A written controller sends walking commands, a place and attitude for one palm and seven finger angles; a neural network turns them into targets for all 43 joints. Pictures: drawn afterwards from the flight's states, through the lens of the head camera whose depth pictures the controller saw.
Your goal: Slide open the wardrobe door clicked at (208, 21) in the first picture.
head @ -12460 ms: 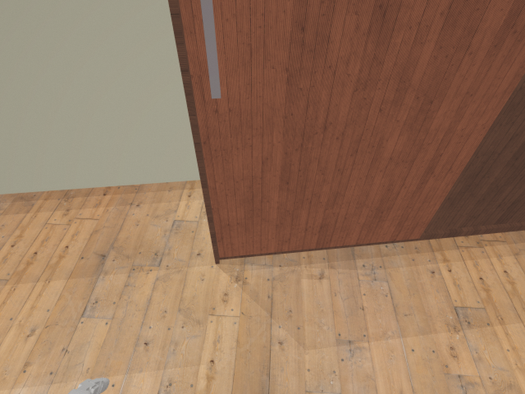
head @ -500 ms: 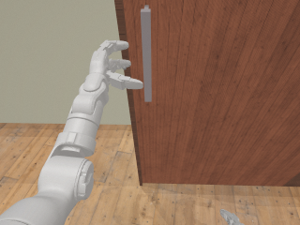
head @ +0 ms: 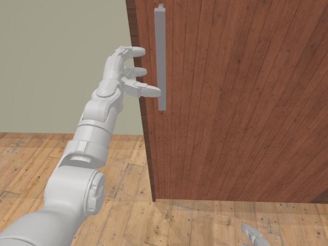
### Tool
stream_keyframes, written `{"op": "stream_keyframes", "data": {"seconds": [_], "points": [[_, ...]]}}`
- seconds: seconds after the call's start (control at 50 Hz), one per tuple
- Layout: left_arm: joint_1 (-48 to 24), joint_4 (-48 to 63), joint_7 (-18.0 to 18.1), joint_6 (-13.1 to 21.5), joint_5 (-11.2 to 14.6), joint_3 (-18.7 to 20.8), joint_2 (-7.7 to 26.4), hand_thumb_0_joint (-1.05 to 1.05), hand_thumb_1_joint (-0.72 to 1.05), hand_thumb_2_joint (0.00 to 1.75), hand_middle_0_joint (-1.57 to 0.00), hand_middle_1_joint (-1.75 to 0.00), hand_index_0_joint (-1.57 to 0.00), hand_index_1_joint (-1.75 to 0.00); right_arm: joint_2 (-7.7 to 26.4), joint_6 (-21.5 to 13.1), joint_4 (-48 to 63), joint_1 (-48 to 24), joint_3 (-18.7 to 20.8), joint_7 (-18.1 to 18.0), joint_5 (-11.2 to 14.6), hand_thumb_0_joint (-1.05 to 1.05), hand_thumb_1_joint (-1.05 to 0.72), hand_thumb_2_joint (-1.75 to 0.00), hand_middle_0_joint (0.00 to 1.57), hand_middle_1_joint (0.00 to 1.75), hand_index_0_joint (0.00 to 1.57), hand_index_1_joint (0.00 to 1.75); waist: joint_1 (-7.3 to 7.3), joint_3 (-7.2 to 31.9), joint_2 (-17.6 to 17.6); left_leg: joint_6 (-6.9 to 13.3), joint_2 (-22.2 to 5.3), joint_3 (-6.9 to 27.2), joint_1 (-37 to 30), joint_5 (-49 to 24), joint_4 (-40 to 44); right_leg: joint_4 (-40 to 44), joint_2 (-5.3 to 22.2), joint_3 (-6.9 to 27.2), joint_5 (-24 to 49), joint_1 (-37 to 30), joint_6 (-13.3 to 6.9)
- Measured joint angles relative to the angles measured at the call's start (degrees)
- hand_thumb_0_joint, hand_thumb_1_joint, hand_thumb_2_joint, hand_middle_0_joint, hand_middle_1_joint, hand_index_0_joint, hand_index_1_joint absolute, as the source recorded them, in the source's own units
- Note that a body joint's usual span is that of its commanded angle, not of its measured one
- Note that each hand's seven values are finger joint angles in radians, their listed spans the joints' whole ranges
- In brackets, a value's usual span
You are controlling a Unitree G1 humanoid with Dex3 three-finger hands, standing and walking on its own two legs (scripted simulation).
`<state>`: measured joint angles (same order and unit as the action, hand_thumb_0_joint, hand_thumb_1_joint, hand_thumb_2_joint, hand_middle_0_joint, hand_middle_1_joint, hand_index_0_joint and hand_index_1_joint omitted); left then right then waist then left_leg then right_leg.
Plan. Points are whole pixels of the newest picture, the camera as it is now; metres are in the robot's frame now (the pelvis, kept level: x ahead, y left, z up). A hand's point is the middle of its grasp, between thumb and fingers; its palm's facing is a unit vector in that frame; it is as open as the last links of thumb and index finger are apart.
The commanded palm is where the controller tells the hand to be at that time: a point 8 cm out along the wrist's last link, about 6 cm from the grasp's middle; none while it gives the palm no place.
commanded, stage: move the hooked fingers beside the handle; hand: left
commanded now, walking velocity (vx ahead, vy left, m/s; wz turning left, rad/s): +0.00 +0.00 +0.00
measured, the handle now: (161, 63) +0.51 +0.02 +0.21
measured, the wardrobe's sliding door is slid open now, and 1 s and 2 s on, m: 0.00 0.00 0.00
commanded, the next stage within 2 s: feel for the door with the fingertips in 0.24 s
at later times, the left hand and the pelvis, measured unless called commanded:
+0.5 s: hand (142, 77) +0.43 +0.07 +0.22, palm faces -0.06 -1.00 +0.02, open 14.0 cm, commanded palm +0.41 +0.12 +0.21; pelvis +0.01 +0.00 +0.00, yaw +0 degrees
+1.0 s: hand (152, 76) +0.43 +0.04 +0.22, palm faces -0.03 -1.00 -0.01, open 13.9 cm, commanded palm +0.42 +0.10 +0.21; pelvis -0.01 +0.00 +0.00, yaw +1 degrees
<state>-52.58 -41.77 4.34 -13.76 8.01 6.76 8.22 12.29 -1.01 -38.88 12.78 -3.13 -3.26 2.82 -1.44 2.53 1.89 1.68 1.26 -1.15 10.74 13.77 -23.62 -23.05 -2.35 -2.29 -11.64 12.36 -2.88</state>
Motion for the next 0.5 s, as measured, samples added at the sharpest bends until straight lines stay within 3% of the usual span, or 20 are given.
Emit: {"op": "stream_keyframes", "data": {"seconds": [0.16, 0.32, 0.5], "points": [[4.97, 4.45, -2.26, 3.92, 0.21, -0.10, 0.75, -0.01, -0.50, 0.30, -0.30, -1.20, -0.30, -1.20, 0.57, -0.22, -0.19, 2.86, 0.65, 0.28, 0.45, 0.02, -0.91, -0.90, 0.20, 0.30, 0.20, 0.30, 0.73, -0.31, 0.28, -0.02, -0.20, -0.17, -0.50, 0.49, -0.03, 0.10, -0.22, 0.20, -0.33, -0.50, -0.05], [5.14, 6.11, -2.60, 1.33, 1.10, -0.96, 0.39, -0.01, -0.50, 0.30, -0.30, -1.20, -0.30, -1.20, 1.15, -0.40, -1.06, 2.19, 0.99, 0.02, 0.66, 0.02, -0.91, -0.90, 0.20, 0.30, 0.20, 0.30, 0.61, -0.30, 0.42, 0.09, -0.10, 0.11, -0.58, 0.81, -0.45, 0.03, -0.12, -0.07, -0.56, -0.83, 0.06], [6.29, 9.14, -1.43, 0.72, 1.17, -2.05, -2.15, -0.01, -0.50, 0.30, -0.30, -1.20, -0.30, -1.20, 0.73, -0.49, -0.20, 1.01, 0.99, 0.79, 0.36, 0.02, -0.91, -0.90, 0.20, 0.30, 0.20, 0.30, 1.13, 0.62, 0.46, 0.19, 0.10, -0.14, -1.07, 0.80, -0.15, -0.18, 0.07, 0.20, -0.76, -1.02, 0.21]]}}
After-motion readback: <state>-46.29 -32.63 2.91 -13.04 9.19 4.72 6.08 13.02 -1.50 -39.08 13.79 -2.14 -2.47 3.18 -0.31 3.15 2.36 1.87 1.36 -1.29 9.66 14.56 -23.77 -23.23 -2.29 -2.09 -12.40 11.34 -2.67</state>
